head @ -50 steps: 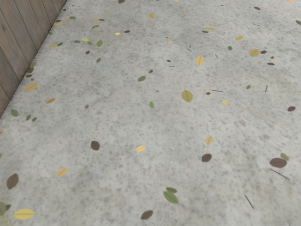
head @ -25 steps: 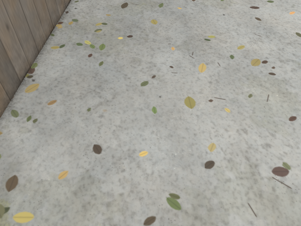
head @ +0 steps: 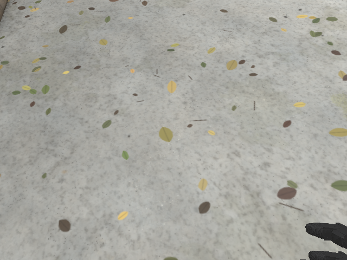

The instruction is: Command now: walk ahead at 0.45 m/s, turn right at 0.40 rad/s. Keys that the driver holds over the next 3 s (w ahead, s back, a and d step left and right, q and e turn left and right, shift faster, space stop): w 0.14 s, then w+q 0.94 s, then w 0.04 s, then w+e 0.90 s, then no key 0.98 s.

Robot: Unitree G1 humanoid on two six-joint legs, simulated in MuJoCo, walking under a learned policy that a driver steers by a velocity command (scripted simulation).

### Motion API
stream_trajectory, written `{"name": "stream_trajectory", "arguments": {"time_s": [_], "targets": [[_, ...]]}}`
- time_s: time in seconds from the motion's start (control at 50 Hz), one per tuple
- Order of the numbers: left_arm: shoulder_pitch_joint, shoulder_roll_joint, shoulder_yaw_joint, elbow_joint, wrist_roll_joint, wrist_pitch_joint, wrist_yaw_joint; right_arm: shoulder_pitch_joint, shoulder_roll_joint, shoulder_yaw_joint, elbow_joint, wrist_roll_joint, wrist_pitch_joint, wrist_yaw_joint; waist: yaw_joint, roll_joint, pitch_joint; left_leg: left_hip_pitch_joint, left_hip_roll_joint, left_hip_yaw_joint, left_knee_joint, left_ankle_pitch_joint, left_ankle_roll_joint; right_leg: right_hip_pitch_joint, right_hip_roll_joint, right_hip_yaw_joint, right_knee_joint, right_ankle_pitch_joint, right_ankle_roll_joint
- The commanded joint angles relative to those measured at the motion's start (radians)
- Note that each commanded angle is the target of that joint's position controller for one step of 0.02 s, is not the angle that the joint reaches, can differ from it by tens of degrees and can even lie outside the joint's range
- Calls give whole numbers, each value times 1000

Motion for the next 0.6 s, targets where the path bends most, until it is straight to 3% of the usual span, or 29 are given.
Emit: {"name": "stream_trajectory", "arguments": {"time_s": [0.02,0.06,0.08,0.1,0.12,0.14,0.16,0.18,0.2,0.22,0.24,0.3,0.34,0.38,0.44,0.48,0.52,0.56,0.58,0.6], "targets": [[21,187,52,-34,-4,-7,10,-138,-75,-10,-101,5,-30,10,-6,-186,72,54,-15,15,-59,29,24,-90,-235,120,-47,370,-111],[6,197,58,-36,4,2,10,-63,-112,-24,-83,3,-32,5,-43,-216,26,131,-36,40,-57,-62,59,-24,-241,110,51,625,-90],[-1,200,59,-38,9,8,8,28,-141,-39,-60,2,-31,-5,-89,-226,-46,254,-69,75,-61,-95,88,-12,-217,88,170,832,-75],[-11,185,50,-45,14,13,6,171,-173,-53,-28,-2,-27,-14,-162,-217,-152,471,-51,72,-52,-75,127,-75,-172,54,356,901,-46],[4,123,26,-65,36,15,4,350,-224,-59,-7,-21,-23,-21,-216,-101,-319,795,142,-157,5,-124,200,-289,-110,48,658,606,-22],[188,0,-3,-62,1,2,-7,426,-268,-71,49,-23,-19,-5,-110,299,-474,1080,369,-705,-161,-436,362,-634,71,43,1006,-193,38],[96,120,14,-51,-21,-11,-9,395,-157,-43,46,0,-25,2,-158,192,-365,1000,333,-773,-277,-573,324,-728,30,97,1096,-207,28],[-46,172,29,-87,-31,-20,-13,319,-120,-31,44,5,-23,-3,-161,106,-203,851,302,-598,-284,-525,294,-775,-14,58,1101,-125,19],[-126,167,23,-108,-13,-32,-11,262,-117,-26,35,-2,-19,-6,-138,-5,-131,703,260,-491,-297,-398,279,-739,-63,14,1055,-50,12],[-172,162,28,-120,8,-42,-12,234,-108,-23,34,-12,-15,-9,-117,-28,-79,592,228,-416,-310,-278,285,-719,-92,-6,997,-5,12],[-162,149,28,-124,13,-45,-16,225,-97,-16,33,-24,-16,-13,-87,-2,-78,534,203,-378,-328,-207,290,-672,-116,-3,962,23,12],[-160,100,14,-136,23,-42,-21,239,-98,-13,43,-2,-17,-24,-57,27,-54,453,182,-316,-383,-158,323,-658,-134,-34,812,10,42],[-245,78,0,-171,33,-43,-21,256,-132,-22,48,7,-12,-37,-73,19,-13,390,171,-269,-412,-157,324,-658,-132,-60,655,73,74],[-322,67,-10,-189,30,-49,-28,274,-156,-30,50,10,-4,-46,-97,15,-1,343,132,-212,-408,-152,291,-598,-107,-75,494,222,91],[-410,84,-9,-211,17,-60,-38,343,-171,-35,63,18,11,-51,-135,16,-10,341,123,-205,-366,-140,258,-515,-57,-82,355,376,112],[-435,108,0,-225,10,-64,-41,373,-170,-34,67,24,21,-54,-135,25,-17,377,140,-248,-318,-197,234,-479,-48,-62,293,376,108],[-411,135,14,-224,4,-69,-41,375,-172,-35,65,19,31,-57,-105,40,-26,399,151,-289,-250,-239,207,-412,-45,-62,253,324,88],[-257,179,41,-191,10,-73,-31,373,-119,-18,55,7,35,-57,-19,33,-94,346,80,-262,-62,-210,156,-187,-74,-60,210,254,37],[-98,245,59,-177,26,-72,-23,377,-43,9,28,-14,32,-53,43,-94,-239,232,7,-176,246,-357,114,39,-259,117,208,168,-28],[-45,320,76,-150,39,-54,-31,489,9,24,-15,16,17,-53,-17,-420,-339,-63,-86,-67,549,-660,73,245,-459,563,79,-76,-167]]}}
Next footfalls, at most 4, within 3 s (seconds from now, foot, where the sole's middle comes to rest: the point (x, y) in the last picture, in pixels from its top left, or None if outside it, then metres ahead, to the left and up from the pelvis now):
0.10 left None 0.26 0.13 -0.78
0.58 right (242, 247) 0.51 -0.12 -0.78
1.08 left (160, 196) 0.71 0.21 -0.78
1.64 right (182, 127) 1.08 0.14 -0.78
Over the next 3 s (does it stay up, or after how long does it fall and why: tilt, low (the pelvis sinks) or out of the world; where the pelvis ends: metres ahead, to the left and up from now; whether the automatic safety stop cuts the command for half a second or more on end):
stays up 1.28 0.27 -0.01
